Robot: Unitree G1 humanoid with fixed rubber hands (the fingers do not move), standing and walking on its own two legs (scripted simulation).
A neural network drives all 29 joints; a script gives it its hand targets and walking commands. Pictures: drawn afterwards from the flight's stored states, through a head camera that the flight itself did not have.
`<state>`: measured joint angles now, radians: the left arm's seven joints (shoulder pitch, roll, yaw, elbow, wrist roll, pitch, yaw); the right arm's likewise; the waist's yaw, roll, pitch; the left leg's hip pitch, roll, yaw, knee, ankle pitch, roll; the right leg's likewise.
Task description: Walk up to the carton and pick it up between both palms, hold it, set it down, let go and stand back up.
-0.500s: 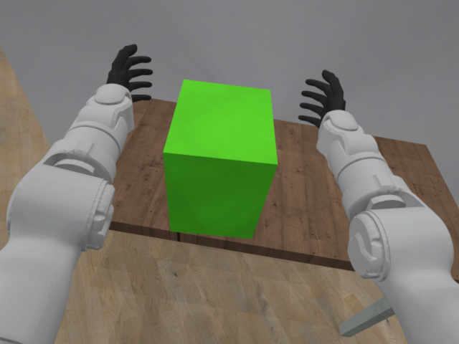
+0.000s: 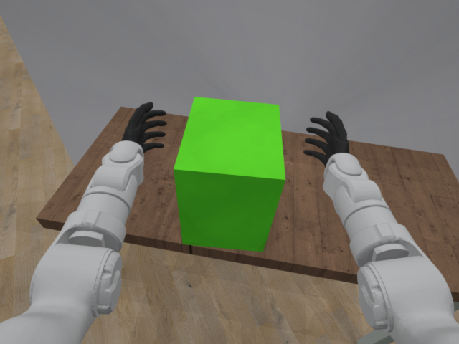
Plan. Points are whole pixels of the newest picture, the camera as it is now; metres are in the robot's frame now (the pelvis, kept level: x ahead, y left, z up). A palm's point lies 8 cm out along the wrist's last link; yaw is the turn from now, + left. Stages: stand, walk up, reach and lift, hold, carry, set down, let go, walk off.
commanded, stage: set down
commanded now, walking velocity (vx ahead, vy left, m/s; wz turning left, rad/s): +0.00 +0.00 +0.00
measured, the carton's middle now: (229, 176) +0.48 +0.00 +0.02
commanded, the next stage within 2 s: none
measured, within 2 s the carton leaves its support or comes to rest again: neither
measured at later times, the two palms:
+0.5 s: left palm (132, 188) +0.37 +0.17 +0.11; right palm (336, 204) +0.35 -0.17 +0.10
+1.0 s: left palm (111, 258) +0.28 +0.20 +0.03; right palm (339, 274) +0.26 -0.18 +0.02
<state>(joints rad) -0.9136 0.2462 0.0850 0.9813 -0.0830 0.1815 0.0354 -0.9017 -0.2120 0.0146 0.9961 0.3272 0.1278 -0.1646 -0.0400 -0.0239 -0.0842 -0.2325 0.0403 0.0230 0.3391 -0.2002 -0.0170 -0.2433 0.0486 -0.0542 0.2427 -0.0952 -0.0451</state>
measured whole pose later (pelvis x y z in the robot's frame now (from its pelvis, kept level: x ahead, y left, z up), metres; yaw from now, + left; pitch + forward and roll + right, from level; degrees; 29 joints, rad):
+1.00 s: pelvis -0.01 +0.01 +0.00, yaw -1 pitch -4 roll +0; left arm -0.12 0.14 0.02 0.37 -0.08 0.04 0.05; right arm -0.08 -0.09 -0.05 0.43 0.14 -0.04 -0.11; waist 0.00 -0.02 0.04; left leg -0.07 0.01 0.04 0.35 -0.21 0.01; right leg -0.11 0.02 -0.02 0.32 -0.14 -0.02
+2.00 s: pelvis +0.01 +0.02 +0.00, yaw -1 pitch -5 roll -1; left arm 0.23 0.20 -0.03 0.40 -0.04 0.05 0.00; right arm 0.23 -0.14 -0.03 0.56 0.04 -0.19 -0.01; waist 0.03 -0.01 0.06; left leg 0.00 0.02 0.05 0.34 -0.26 0.01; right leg -0.05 0.04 0.00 0.31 -0.18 -0.02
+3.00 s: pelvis -0.01 +0.02 -0.02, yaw -4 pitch +0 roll -1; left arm 0.29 0.23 0.03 0.63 0.04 -0.02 -0.01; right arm 0.25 -0.25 -0.07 0.73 -0.03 0.03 0.01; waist 0.01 0.03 0.03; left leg -0.23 0.04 0.08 0.56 -0.33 0.01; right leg -0.30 0.05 0.02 0.52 -0.22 -0.02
